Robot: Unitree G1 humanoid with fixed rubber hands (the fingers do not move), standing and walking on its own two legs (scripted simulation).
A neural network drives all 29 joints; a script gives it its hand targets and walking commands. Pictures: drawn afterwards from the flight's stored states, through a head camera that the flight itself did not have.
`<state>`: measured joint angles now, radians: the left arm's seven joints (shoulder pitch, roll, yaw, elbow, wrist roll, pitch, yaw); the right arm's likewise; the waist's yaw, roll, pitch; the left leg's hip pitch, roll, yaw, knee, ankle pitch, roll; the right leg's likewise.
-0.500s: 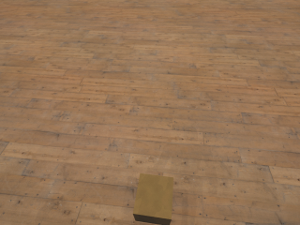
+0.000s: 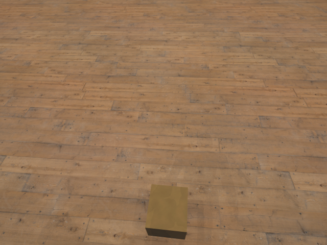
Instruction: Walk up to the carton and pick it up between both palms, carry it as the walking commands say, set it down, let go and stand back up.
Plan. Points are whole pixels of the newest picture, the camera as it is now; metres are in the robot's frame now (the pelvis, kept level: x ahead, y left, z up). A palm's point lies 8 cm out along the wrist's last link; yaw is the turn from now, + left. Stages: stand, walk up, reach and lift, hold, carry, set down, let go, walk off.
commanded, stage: walk up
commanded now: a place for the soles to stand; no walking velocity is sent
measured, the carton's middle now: (167, 211) +0.39 +0.03 -0.68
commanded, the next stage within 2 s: reach and lift in 0.38 s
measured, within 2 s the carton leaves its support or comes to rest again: neither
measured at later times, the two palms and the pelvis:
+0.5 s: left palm out of the picture +0.12 +0.24 -0.13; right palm out of the picture +0.11 -0.25 -0.14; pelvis +0.00 -0.01 -0.02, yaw +1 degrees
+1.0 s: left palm (98, 225) +0.20 +0.22 -0.17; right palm (251, 234) +0.19 -0.22 -0.17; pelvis +0.00 -0.05 -0.06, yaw +4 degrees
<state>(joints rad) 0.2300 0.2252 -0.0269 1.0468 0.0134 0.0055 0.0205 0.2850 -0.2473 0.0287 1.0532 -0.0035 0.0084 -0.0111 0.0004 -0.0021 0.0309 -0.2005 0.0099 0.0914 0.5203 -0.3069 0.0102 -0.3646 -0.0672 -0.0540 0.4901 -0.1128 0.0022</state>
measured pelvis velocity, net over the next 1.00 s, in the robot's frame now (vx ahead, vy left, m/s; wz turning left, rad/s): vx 0.00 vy -0.05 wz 0.07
